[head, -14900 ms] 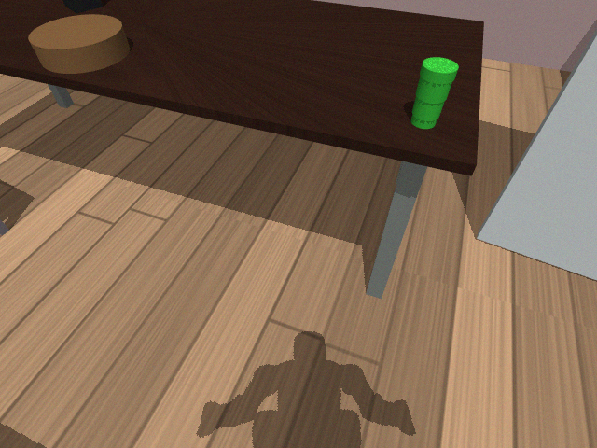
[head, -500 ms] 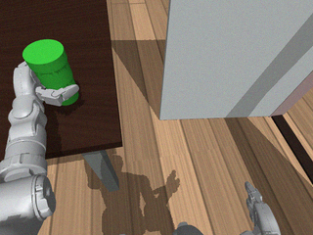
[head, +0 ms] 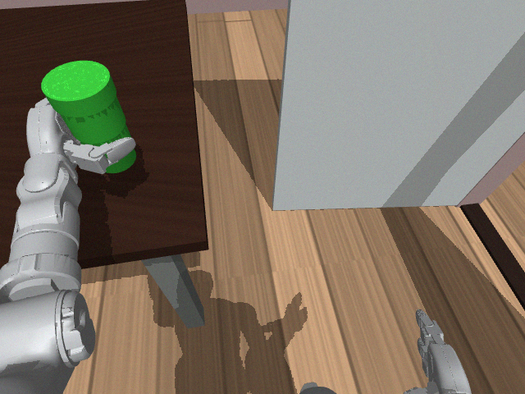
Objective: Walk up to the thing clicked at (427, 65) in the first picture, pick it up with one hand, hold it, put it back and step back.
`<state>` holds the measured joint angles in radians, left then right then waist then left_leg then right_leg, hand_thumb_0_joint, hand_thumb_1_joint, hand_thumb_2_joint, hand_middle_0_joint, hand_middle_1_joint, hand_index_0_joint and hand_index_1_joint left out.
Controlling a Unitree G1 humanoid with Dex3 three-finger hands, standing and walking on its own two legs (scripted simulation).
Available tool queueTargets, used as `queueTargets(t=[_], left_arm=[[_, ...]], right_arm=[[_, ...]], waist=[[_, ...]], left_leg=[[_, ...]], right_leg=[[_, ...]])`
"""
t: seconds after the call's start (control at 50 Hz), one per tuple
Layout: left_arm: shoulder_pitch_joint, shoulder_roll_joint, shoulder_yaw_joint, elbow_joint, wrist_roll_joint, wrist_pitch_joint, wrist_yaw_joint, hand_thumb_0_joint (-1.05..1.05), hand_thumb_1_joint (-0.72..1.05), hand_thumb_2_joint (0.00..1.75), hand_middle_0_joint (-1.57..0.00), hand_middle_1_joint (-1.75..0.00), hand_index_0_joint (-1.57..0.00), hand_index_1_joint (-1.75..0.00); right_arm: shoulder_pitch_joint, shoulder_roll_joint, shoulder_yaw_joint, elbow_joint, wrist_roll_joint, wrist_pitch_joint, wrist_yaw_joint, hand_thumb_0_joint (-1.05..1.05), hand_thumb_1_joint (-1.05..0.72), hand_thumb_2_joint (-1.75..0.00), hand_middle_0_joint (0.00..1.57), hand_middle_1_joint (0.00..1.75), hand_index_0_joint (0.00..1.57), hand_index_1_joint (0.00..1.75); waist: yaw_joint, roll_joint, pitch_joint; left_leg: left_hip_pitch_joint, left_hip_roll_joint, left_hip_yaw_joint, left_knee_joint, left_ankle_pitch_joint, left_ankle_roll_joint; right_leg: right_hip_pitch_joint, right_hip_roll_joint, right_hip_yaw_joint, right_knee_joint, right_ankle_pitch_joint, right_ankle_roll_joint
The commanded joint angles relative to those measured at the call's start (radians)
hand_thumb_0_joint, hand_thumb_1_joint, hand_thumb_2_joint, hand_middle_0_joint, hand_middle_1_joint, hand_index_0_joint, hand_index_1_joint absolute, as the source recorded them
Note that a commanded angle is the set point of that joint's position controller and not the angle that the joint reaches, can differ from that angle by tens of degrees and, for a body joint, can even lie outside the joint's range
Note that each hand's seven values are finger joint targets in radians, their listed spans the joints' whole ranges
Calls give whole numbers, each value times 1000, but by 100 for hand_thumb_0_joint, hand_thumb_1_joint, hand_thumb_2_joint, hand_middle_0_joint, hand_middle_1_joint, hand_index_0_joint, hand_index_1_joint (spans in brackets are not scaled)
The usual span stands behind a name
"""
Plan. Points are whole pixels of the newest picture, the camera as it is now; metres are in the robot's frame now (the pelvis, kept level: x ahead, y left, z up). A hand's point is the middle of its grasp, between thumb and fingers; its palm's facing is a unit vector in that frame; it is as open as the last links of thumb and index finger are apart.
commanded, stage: lift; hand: left
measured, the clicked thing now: (99, 124) +0.47 +0.20 +0.16
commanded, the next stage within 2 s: hold in 1.44 s
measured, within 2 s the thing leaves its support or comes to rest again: neither
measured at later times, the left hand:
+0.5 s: hand (82, 118) +0.44 +0.19 +0.20, palm faces +0.16 -0.99 -0.02, open 10.1 cm
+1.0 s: hand (45, 108) +0.37 +0.18 +0.27, palm faces +0.15 -0.99 +0.00, open 10.1 cm
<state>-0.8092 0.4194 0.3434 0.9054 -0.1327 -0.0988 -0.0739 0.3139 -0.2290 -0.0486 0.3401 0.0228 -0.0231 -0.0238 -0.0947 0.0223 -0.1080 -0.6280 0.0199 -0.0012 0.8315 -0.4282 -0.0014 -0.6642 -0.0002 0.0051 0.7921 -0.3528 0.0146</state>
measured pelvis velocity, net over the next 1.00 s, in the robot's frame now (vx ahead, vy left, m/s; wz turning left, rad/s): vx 0.00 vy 0.00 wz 0.03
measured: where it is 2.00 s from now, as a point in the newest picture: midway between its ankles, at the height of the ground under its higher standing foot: outside the picture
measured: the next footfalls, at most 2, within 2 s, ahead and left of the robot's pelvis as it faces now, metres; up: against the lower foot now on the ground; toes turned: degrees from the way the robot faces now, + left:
none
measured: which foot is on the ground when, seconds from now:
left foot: down 0.00-1.00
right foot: down 0.00-1.00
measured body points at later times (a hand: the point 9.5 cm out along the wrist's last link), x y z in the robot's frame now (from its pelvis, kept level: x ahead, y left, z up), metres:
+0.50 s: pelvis +0.01 +0.00 +0.01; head +0.02 -0.01 +0.46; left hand +0.42 +0.25 +0.20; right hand +0.16 -0.26 -0.05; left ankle -0.02 +0.12 -0.70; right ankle +0.02 -0.13 -0.70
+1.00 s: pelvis +0.00 +0.00 +0.02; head -0.02 -0.03 +0.47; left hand +0.36 +0.24 +0.27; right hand +0.16 -0.27 -0.04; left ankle -0.02 +0.12 -0.70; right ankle +0.02 -0.13 -0.70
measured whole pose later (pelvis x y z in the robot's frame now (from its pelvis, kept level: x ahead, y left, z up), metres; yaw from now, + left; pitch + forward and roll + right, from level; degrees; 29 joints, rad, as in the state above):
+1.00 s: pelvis +0.00 +0.00 +0.02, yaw +2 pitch +1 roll +0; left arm -0.53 0.29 0.29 0.10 -0.21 0.50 -0.04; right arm 0.34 -0.24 -0.10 0.47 0.06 -0.14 -0.05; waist 0.01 0.06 -0.09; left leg -0.30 0.00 -0.01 0.62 -0.35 0.00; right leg -0.34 -0.02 -0.01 0.62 -0.30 0.01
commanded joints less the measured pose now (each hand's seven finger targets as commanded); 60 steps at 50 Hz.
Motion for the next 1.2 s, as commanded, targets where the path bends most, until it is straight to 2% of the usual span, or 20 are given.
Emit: queueTargets(t=[0.0, 0.08, 0.12, 0.14, 0.24, 0.26, 0.32, 0.34, 0.46, 0.48, 0.5, 0.52, 0.58, 0.6, 0.8, 0.9, 1.08, 1.1, 1.14, 1.18], left_arm=[[-470, 253, 34, -226, -18, -55, 1, 0, 11, 138, -140, -151, -141, -152], [-472, 254, 22, -276, -8, -41, 13, 0, 17, 133, -138, -149, -141, -149], [-484, 224, 1, -301, -8, -38, 16, 0, 17, 133, -139, -150, -141, -150], [-474, 221, 6, -312, -15, -37, 18, 0, 15, 133, -140, -150, -142, -150], [-400, 224, 15, -336, -21, -10, 25, 0, 10, 133, -139, -150, -142, -151], [-414, 223, 4, -395, -18, -4, 21, 0, 11, 133, -139, -150, -142, -150], [-361, 183, -7, -446, -29, 39, 25, 0, 12, 134, -140, -151, -142, -151], [-389, 195, -6, -496, -29, 49, 26, 0, 11, 133, -139, -150, -142, -150], [-306, 168, -10, -661, -38, 141, 45, 0, 9, 130, -136, -147, -139, -148], [-288, 137, -19, -679, -44, 158, 44, 0, 11, 130, -135, -146, -137, -146], [-261, 145, -4, -697, -47, 177, 46, 0, 9, 129, -135, -146, -137, -146], [-248, 102, -34, -715, -50, 197, 45, 0, 8, 129, -134, -146, -137, -146], [-206, 103, -21, -768, -53, 263, 43, 0, 10, 132, -136, -148, -138, -148], [-213, 78, -47, -805, -52, 283, 37, 0, 9, 132, -136, -148, -139, -149], [-191, 106, 10, -989, -74, 473, 49, 0, 17, 132, -133, -146, -136, -146], [-148, 68, -11, -1025, -79, 528, 39, 0, 16, 135, -138, -150, -140, -151], [-150, 88, 14, -1086, -92, 605, 44, 0, 17, 134, -138, -151, -141, -151], [-155, 82, 6, -1118, -94, 607, 44, 0, 17, 133, -138, -149, -140, -149], [-143, 81, 15, -1136, -102, 612, 40, 0, 15, 132, -136, -148, -138, -148], [-124, 79, 22, -1147, -108, 618, 38, 0, 13, 131, -135, -147, -138, -147]], right_arm=[[-8, -154, -82, -155, 8, -53, -15, 0, 54, -5, 5, 5, 5, 5], [-34, -187, -113, -172, 8, -62, -21, 0, 53, -6, 5, 5, 5, 5], [-49, -141, -80, -168, 13, -67, -23, 0, 53, -5, 5, 5, 5, 5], [-55, -169, -104, -177, 14, -71, -28, 0, 52, -6, 5, 5, 5, 5], [-13, -138, -88, -113, 18, -71, -29, 0, 53, -5, 5, 5, 5, 5], [-11, -139, -86, -146, 20, -71, -29, 0, 53, -5, 5, 5, 5, 5], [-16, -122, -70, -153, 24, -81, -28, 0, 53, -5, 5, 5, 5, 5], [-2, -147, -97, -139, 22, -80, -31, 0, 53, -5, 5, 5, 5, 5], [-28, -157, -106, -153, 27, -99, -43, 0, 54, -5, 5, 5, 5, 5], [-29, -126, -76, -156, 28, -105, -43, 0, 54, -5, 5, 5, 5, 5], [-23, -144, -93, -150, 29, -106, -48, 0, 54, -5, 5, 5, 5, 5], [-26, -137, -96, -136, 29, -109, -48, 0, 54, -5, 5, 5, 5, 5], [-23, -123, -74, -150, 32, -118, -43, 0, 54, -5, 5, 5, 5, 5], [-34, -97, -46, -153, 31, -120, -39, 0, 54, -5, 5, 5, 5, 5], [-36, -154, -120, -71, 36, -149, -42, 0, 55, -5, 5, 5, 5, 5], [-54, -100, -69, -41, 35, -163, -29, 0, 54, -5, 5, 5, 5, 5], [-132, -171, -133, 4, 37, -197, -28, 0, 54, -5, 5, 5, 5, 5], [-122, -148, -117, 28, 39, -198, -25, 0, 54, -5, 5, 5, 5, 5], [-111, -118, -89, 33, 41, -201, -22, 0, 54, -5, 5, 5, 5, 5], [-111, -147, -120, 46, 39, -207, -25, 0, 54, -5, 5, 5, 5, 5]], waist=[[-10, 14, -433], [2, 45, -469], [15, 49, -436], [12, 34, -458], [40, 44, -389], [34, 61, -436], [45, 53, -391], [39, 62, -401], [62, 12, -339], [68, 7, -312], [71, 15, -320], [67, 3, -287], [73, -11, -283], [80, -14, -277], [86, -29, -199], [104, -27, -206], [106, -30, -177], [111, -22, -167], [119, -29, -191], [111, -55, -200]], left_leg=[[197, -11, 7, -106, 350, 11], [258, -8, 4, -98, 433, 5], [242, -9, 6, -108, 414, 5], [262, -5, 1, -116, 417, 2], [238, -7, 5, -139, 424, -4], [274, -8, 7, -135, 439, -2], [276, -12, 13, -149, 425, 0], [292, -8, 11, -153, 436, -3], [306, -15, 12, -195, 364, 8], [308, -17, 13, -201, 360, 8], [329, -14, 12, -204, 390, 5], [328, -13, 12, -206, 400, 5], [355, -17, 12, -219, 411, 8], [348, -20, 12, -227, 398, 10], [391, -32, 7, -278, 322, 14], [406, -35, 5, -284, 358, 17], [409, -36, -1, -324, 264, 17], [402, -37, -1, -327, 253, 17], [423, -36, -2, -319, 290, 17], [431, -34, -4, -314, 319, 18]], right_leg=[[261, 4, -18, -84, 325, -25], [268, 4, -22, -83, 372, -28], [276, 4, -21, -89, 358, -28], [287, 6, -25, -88, 351, -30], [307, 6, -32, -100, 352, -31], [314, 5, -30, -106, 368, -30], [335, 4, -33, -116, 362, -26], [325, 7, -36, -120, 366, -29], [366, 4, -40, -162, 317, -19], [364, 3, -41, -168, 312, -17], [366, 5, -46, -165, 330, -20], [365, 5, -50, -168, 338, -19], [381, 2, -50, -181, 347, -17], [393, 0, -52, -187, 342, -17], [389, -7, -56, -248, 272, -13], [418, -13, -56, -252, 302, -14], [417, -11, -57, -291, 211, -15], [413, -10, -56, -293, 201, -16], [423, -8, -60, -289, 225, -14], [428, -7, -61, -283, 255, -12]])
